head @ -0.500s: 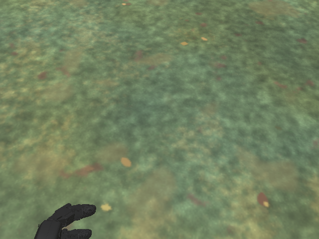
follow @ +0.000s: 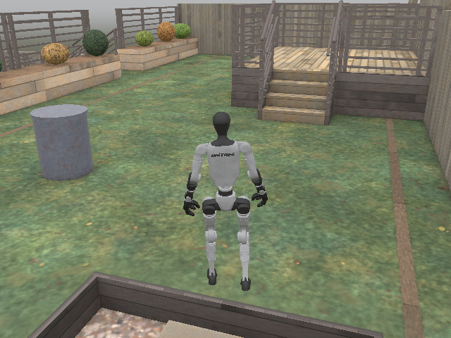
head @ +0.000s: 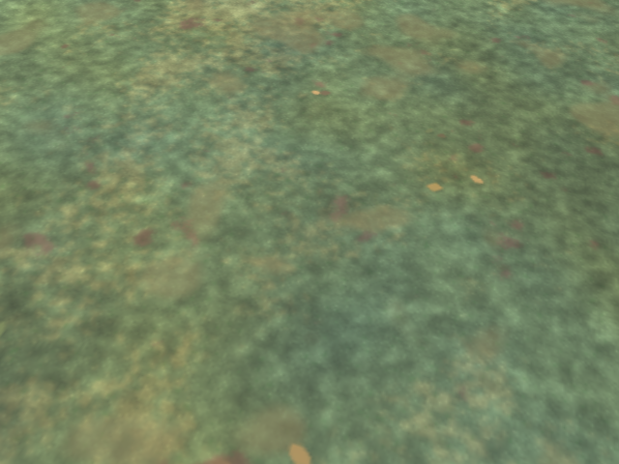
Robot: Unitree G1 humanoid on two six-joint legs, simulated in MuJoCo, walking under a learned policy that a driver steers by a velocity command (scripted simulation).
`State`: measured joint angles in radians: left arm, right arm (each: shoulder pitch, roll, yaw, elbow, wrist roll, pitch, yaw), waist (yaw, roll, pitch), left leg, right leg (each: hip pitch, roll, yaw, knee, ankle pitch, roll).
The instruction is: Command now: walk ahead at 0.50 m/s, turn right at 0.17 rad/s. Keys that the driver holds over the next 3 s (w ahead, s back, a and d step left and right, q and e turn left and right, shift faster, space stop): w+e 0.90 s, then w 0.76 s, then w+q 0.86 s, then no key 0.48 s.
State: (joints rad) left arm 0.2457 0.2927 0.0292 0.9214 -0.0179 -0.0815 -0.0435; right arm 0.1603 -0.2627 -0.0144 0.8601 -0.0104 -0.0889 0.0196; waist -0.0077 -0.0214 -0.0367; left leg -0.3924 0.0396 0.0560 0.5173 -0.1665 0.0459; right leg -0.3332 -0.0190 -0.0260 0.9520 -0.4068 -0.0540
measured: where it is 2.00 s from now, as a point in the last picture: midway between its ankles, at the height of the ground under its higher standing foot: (454, 315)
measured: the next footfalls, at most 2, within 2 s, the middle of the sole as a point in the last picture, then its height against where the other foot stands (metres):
right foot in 0.44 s outside the picture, level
left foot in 0.92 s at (327, 382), level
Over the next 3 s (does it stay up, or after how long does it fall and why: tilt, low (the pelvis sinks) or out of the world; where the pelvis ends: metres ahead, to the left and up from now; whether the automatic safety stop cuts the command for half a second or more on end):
stays up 1.36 -0.55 0.00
